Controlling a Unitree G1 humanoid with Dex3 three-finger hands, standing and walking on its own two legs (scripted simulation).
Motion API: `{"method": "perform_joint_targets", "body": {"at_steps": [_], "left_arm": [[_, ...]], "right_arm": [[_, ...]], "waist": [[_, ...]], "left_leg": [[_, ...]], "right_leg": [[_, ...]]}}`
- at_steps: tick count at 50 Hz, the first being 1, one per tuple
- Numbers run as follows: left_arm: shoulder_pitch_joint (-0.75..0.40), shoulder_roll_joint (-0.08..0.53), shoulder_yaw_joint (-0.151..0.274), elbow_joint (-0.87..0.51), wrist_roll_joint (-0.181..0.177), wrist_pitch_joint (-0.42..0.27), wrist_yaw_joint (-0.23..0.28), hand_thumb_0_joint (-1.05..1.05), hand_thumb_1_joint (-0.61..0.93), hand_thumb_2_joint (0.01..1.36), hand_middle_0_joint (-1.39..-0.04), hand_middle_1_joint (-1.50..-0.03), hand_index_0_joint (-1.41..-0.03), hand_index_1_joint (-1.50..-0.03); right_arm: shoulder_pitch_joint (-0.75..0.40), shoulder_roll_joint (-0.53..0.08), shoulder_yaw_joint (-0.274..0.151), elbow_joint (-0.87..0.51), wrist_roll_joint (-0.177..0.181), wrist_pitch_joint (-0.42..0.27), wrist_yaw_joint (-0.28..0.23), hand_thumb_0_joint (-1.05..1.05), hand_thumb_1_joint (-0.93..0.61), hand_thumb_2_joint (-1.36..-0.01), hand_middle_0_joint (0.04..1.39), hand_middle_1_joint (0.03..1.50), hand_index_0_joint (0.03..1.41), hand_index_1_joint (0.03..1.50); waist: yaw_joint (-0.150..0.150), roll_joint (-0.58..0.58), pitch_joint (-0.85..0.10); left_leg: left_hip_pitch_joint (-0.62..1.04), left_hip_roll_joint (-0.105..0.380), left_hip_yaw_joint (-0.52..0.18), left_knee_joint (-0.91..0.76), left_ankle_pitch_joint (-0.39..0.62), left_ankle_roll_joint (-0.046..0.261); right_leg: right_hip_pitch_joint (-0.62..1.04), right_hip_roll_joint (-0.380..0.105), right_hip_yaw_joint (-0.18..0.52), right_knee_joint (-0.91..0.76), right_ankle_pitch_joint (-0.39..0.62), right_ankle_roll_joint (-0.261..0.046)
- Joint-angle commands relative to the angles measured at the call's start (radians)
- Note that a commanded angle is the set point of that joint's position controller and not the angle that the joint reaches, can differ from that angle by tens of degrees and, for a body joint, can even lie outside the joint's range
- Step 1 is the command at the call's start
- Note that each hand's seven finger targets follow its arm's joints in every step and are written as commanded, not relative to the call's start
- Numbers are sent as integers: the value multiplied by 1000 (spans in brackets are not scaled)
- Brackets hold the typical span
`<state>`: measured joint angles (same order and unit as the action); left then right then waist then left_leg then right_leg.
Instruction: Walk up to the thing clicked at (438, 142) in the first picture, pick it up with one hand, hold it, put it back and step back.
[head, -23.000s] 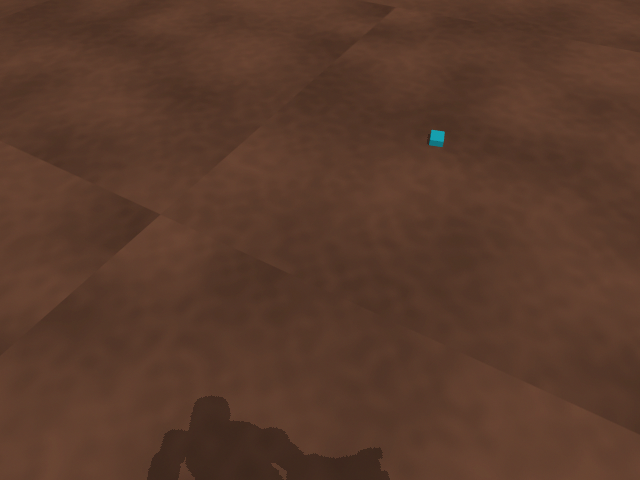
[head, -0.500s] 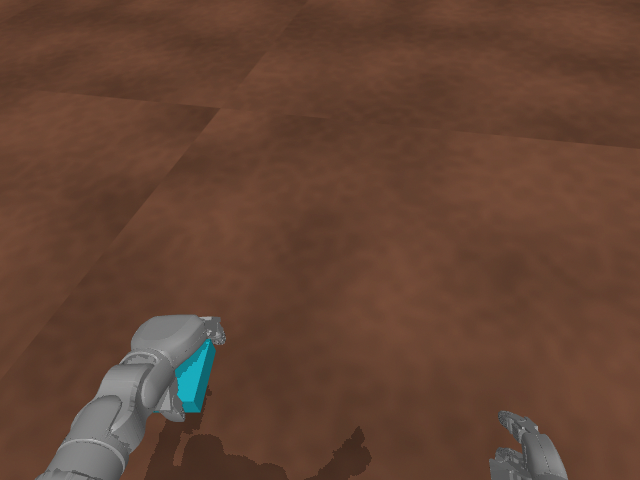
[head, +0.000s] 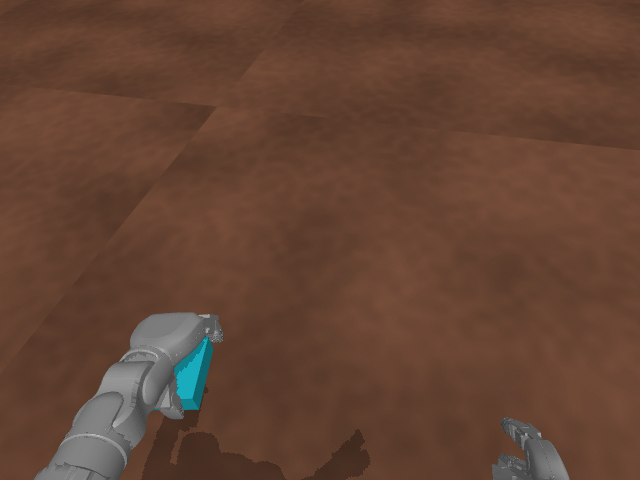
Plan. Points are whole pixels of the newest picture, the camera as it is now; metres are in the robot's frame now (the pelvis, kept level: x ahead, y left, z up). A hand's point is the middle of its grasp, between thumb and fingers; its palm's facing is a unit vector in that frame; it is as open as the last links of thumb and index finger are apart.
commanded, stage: crouch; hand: left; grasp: from above
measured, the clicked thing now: (179, 372) +0.29 +0.23 -0.07
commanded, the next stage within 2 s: lower in 1.92 s
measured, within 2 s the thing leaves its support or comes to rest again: neither
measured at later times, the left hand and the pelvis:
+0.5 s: hand (205, 394) +0.30 +0.24 -0.21, palm faces -0.44 +0.06 -0.90, open 12.1 cm; pelvis -0.03 +0.00 -0.10, yaw +1 degrees
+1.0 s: hand (228, 421) +0.33 +0.26 -0.45, palm faces -0.48 +0.02 -0.88, open 12.1 cm; pelvis -0.06 +0.01 -0.29, yaw +1 degrees
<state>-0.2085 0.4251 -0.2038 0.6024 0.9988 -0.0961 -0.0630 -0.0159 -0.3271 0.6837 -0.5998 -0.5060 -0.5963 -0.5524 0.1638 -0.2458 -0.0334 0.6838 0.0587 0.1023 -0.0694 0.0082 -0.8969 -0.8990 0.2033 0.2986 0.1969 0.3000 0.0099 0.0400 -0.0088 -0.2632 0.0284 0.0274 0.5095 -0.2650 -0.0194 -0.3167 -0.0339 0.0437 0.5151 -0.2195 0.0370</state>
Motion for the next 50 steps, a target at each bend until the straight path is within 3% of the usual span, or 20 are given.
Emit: {"method": "perform_joint_targets", "body": {"at_steps": [1, 5, 10, 13, 18, 21, 22, 26, 29, 34, 35, 36, 38, 41, 43, 46, 48, 49, 50], "left_arm": [[-282, 191, 112, -158, 5, -11, 61, 0, 425, 1106, -1009, -595, -908, -702], [-288, 176, 115, -96, 25, -36, 117, 0, 423, 1093, -1012, -579, -908, -689], [-371, 166, 115, 39, 95, -70, 235, 0, 418, 1098, -1003, -592, -902, -699], [-450, 146, 100, 118, 143, -66, 305, 0, 398, 1088, -981, -617, -887, -717], [-528, 144, 106, 265, 199, -57, 406, 0, 347, 1033, -940, -604, -855, -694], [-603, 149, 111, 313, 210, -48, 444, 0, 336, 990, -909, -620, -841, -693], [-637, 189, 135, 306, 215, -46, 456, 0, 329, 989, -904, -620, -836, -693], [-657, 194, 148, 375, 216, -36, 475, 0, 353, 1030, -932, -616, -853, -700], [-678, 222, 171, 357, 213, -32, 472, 0, 379, 1025, -940, -627, -868, -704], [-733, 261, 199, 355, 215, -33, 460, 0, 371, 1061, -941, -642, -864, -724], [-688, 246, 197, 425, 216, -34, 453, 0, 390, 1046, -939, -659, -872, -731], [-722, 237, 194, 390, 208, -43, 447, 0, 404, 1041, -943, -655, -877, -725], [-732, 272, 210, 395, 214, -55, 443, 0, 428, 1030, -940, -678, -886, -735], [-765, 269, 216, 403, 222, -81, 443, 0, 481, 1055, -958, -715, -913, -764], [-768, 279, 224, 426, 235, -97, 450, 0, 517, 1058, -963, -736, -928, -774], [-832, 330, 251, 368, 258, -121, 474, 0, 548, 1046, -983, -734, -952, -768], [-803, 316, 252, 431, 267, -123, 490, 0, 544, 1079, -993, -738, -954, -780], [-867, 310, 249, 380, 267, -129, 499, 0, 530, 1092, -995, -731, -948, -782], [-872, 338, 261, 400, 277, -127, 508, 0, 509, 1084, -973, -750, -933, -794]], "right_arm": [[-84, -124, -41, -136, -3, -40, -10, 0, -895, -901, 200, 300, 200, 300], [-70, -122, -44, -125, -10, -30, -5, 0, -896, -901, 200, 300, 200, 300], [-28, -132, -59, -94, -31, -21, 15, 0, -899, -902, 200, 300, 200, 300], [16, -136, -72, -73, -45, -25, 29, 0, -902, -902, 200, 300, 200, 300], [75, -154, -97, -59, -64, -35, 43, 0, -906, -903, 199, 300, 200, 300], [93, -162, -102, -56, -74, -48, 43, 0, -908, -903, 199, 300, 200, 300], [97, -166, -106, -50, -77, -54, 40, 0, -908, -904, 199, 300, 200, 300], [116, -170, -115, -40, -92, -78, 32, 0, -908, -904, 199, 300, 200, 300], [131, -177, -124, -41, -97, -91, 30, 0, -907, -903, 199, 300, 200, 300], [143, -176, -122, -39, -105, -110, 35, 0, -907, -904, 200, 300, 200, 300], [150, -182, -121, -34, -107, -114, 40, 0, -906, -904, 200, 300, 200, 300], [147, -181, -125, -36, -107, -119, 44, 0, -904, -903, 200, 300, 200, 300], [150, -186, -121, -30, -111, -128, 50, 0, -903, -902, 200, 300, 200, 300], [155, -194, -117, -15, -119, -143, 66, 0, -901, -902, 200, 300, 200, 300], [162, -204, -111, -2, -126, -153, 79, 0, -899, -901, 200, 300, 200, 300], [171, -213, -110, 4, -138, -162, 96, 0, -900, -902, 200, 300, 200, 300], [174, -212, -105, 11, -147, -168, 109, 0, -902, -903, 200, 300, 200, 300], [175, -213, -104, 15, -152, -170, 113, 0, -902, -903, 200, 300, 200, 300], [178, -214, -101, 21, -153, -171, 115, 0, -904, -904, 200, 300, 200, 300]], "waist": [[-9, -38, -232], [-20, -62, -213], [-46, -44, -236], [-72, -25, -303], [-77, -3, -411], [-94, 16, -477], [-83, 47, -511], [-95, 36, -589], [-97, 62, -699], [-119, 51, -705], [-125, 39, -680], [-128, 46, -697], [-127, 62, -718], [-148, 64, -738], [-157, 92, -741], [-154, 154, -857], [-163, 151, -820], [-176, 170, -854], [-168, 188, -863]], "left_leg": [[79, -44, 10, -45, 223, 25], [25, -48, 9, -8, 200, 25], [-100, -48, 7, 117, 133, 17], [-208, -48, 3, 236, 84, 14], [-427, -45, 1, 446, 33, 13], [-552, -47, -9, 538, -35, 16], [-583, -47, -11, 569, -50, 16], [-745, -43, -33, 696, -117, 25], [-794, -41, -41, 786, -91, 26], [-961, -48, -51, 883, -215, 25], [-1000, -48, -58, 907, -232, 24], [-1016, -50, -58, 927, -254, 25], [-1045, -52, -64, 973, -261, 25], [-1098, -55, -86, 1039, -280, 25], [-1102, -52, -105, 1071, -267, 17], [-1078, -54, -96, 1143, -199, 15], [-1123, -56, -88, 1184, -199, 15], [-1130, -58, -85, 1203, -195, 17], [-1137, -61, -76, 1219, -187, 19]], "right_leg": [[71, 51, -50, -55, 148, -38], [24, 45, -50, -29, 132, -36], [-123, 45, -52, 76, 75, -40], [-236, 42, -49, 183, 42, -43], [-432, 42, -53, 383, 2, -51], [-542, 44, -59, 491, -59, -55], [-579, 43, -59, 525, -73, -59], [-721, 44, -68, 668, -134, -68], [-797, 42, -71, 769, -126, -72], [-940, 36, -82, 873, -233, -69], [-981, 32, -84, 903, -247, -69], [-1013, 33, -87, 920, -270, -70], [-1067, 30, -91, 966, -280, -71], [-1161, 25, -103, 1037, -290, -70], [-1238, 17, -111, 1091, -286, -69], [-1264, 17, -114, 1157, -241, -73], [-1303, 14, -117, 1191, -240, -71], [-1315, 16, -118, 1205, -234, -72], [-1318, 16, -120, 1220, -227, -72]]}}
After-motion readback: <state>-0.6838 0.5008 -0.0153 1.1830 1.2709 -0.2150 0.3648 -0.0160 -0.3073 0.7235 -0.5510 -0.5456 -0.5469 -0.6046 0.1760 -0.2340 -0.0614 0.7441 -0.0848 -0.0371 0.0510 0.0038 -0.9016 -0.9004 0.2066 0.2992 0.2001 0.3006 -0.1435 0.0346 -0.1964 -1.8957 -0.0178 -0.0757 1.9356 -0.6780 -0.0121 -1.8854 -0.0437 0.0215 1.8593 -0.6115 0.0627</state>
